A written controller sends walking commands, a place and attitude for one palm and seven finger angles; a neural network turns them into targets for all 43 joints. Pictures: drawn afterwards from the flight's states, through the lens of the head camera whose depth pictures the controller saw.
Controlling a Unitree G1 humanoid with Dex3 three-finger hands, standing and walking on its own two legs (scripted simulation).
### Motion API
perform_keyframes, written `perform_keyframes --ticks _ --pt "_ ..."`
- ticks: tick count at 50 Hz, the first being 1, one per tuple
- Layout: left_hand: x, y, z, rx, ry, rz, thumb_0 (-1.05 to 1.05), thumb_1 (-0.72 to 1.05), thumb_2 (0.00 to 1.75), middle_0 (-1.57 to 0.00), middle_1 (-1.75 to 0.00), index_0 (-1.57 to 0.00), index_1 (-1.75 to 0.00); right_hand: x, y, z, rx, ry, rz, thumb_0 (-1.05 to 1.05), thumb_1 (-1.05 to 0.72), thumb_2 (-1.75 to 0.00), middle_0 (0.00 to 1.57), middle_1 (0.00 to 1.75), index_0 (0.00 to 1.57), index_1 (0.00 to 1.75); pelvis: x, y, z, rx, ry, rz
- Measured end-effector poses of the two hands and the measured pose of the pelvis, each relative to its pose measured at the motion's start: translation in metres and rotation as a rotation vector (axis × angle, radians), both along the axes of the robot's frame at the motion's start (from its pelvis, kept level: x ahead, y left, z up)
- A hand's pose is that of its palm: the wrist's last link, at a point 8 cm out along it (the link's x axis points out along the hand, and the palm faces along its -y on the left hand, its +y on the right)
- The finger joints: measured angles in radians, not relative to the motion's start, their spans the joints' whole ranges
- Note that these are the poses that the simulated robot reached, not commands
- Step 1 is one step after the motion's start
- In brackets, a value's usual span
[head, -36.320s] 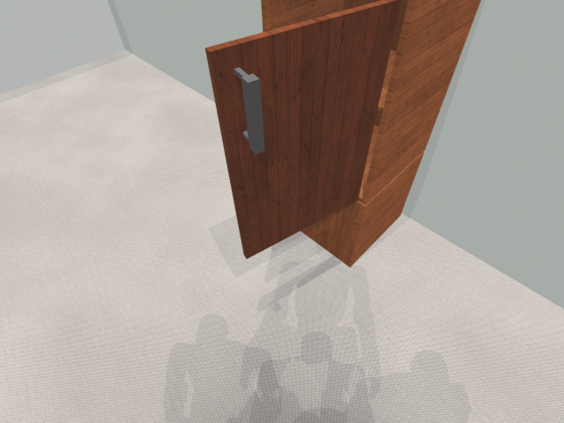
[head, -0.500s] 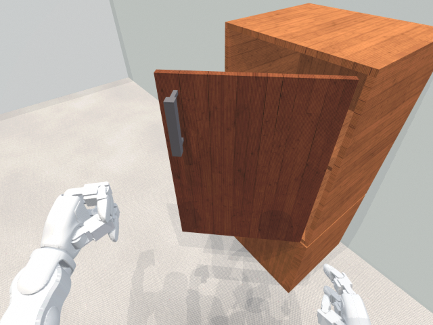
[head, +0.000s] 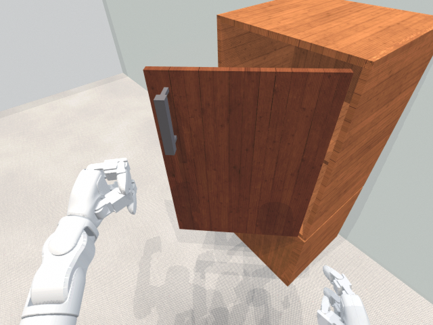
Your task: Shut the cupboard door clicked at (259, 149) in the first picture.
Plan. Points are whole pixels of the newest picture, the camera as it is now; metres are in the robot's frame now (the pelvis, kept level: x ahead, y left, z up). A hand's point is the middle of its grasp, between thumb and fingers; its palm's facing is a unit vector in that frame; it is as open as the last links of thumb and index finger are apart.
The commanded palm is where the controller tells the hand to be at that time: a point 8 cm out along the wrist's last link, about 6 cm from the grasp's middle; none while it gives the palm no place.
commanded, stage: bring the fist close to the handle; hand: left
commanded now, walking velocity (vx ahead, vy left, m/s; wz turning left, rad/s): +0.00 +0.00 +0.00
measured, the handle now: (168, 121) +0.50 +0.16 +0.15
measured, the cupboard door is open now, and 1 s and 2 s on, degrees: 45 45 33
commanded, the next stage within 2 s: push the door shut along its arc in 1.04 s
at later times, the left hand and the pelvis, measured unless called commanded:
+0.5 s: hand (168, 157) +0.38 +0.13 +0.15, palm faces +0.00 -1.00 -0.04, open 3.1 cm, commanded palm +0.36 +0.17 +0.15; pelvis +0.01 +0.00 +0.00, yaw -1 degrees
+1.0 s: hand (178, 147) +0.41 +0.12 +0.14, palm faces +0.01 -1.00 -0.02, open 3.1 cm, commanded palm +0.38 +0.17 +0.15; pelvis +0.01 +0.00 +0.00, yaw -2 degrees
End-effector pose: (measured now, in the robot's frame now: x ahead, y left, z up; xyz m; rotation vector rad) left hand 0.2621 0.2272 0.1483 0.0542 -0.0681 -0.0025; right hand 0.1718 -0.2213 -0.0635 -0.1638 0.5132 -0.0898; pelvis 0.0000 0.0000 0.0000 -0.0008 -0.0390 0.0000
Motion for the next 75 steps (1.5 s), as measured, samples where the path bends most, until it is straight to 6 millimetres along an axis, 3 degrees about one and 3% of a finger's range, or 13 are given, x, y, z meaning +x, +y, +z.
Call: perform_keyframes --ticks 22,35,46,62,69,75 --pt "0.08 -0.042 0.0 -0.014 0.049 -0.004 0.01 0.89 0.9 -1.3 -1.5 -1.31 -1.5 -0.009 -0.005 -0.015 0.012 0.151 -0.039 0.01 -0.91 -0.9 0.2 0.3 0.2 0.3 0.01 0.002 0.001 0.006 0.024 -0.017" --pt "0.128 -0.062 0.001 -0.035 0.068 -0.003 0.01 0.9 0.9 -1.3 -1.5 -1.3 -1.5 -0.036 -0.022 -0.029 0.009 0.275 -0.103 0.01 -0.91 -0.9 0.2 0.3 0.2 0.3 0.013 -0.001 0.002 0.009 0.057 -0.028" --pt "0.129 -0.057 -0.006 -0.026 0.063 0.018 0.01 0.9 0.9 -1.3 -1.5 -1.3 -1.5 -0.053 -0.033 -0.033 0.011 0.328 -0.149 0.01 -0.91 -0.9 0.2 0.3 0.2 0.3 0.015 -0.004 0.002 0.01 0.061 -0.04" --pt "0.125 -0.055 -0.001 -0.032 0.056 0.002 0.01 0.9 0.9 -1.3 -1.5 -1.3 -1.5 -0.032 -0.026 -0.025 0.014 0.268 -0.115 0.01 -0.91 -0.9 0.2 0.3 0.2 0.3 0.011 -0.005 0.002 0.007 0.054 -0.029" --pt "0.141 -0.052 0.001 -0.027 0.076 -0.034 0.01 0.9 0.9 -1.3 -1.5 -1.31 -1.5 -0.039 -0.026 -0.027 -0.003 0.289 -0.12 0.01 -0.91 -0.9 0.2 0.3 0.2 0.3 0.006 -0.003 0.001 0.003 0.062 -0.019" --pt "0.159 -0.048 0.001 -0.027 0.079 -0.064 0.01 0.9 0.9 -1.32 -1.5 -1.32 -1.5 -0.063 -0.029 -0.036 -0.019 0.355 -0.14 0.01 -0.91 -0.9 0.2 0.3 0.2 0.3 0.003 0.0 -0.001 0.001 0.087 -0.015"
